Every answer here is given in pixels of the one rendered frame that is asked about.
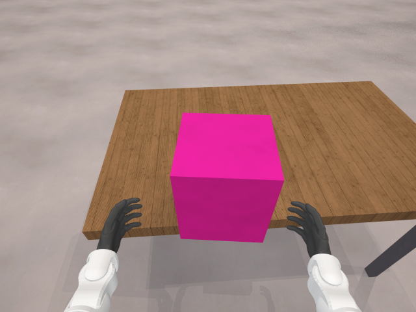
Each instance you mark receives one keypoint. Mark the carton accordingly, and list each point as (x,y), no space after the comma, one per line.
(226,176)

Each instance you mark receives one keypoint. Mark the robot right forearm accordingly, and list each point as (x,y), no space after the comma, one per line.
(328,285)

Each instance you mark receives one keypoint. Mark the table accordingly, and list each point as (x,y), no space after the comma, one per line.
(345,148)

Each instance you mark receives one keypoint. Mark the right robot hand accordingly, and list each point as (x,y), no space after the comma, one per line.
(313,232)

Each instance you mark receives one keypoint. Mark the robot left forearm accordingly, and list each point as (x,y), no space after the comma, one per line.
(97,282)

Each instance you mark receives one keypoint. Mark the left robot hand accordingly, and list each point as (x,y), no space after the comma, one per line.
(115,227)

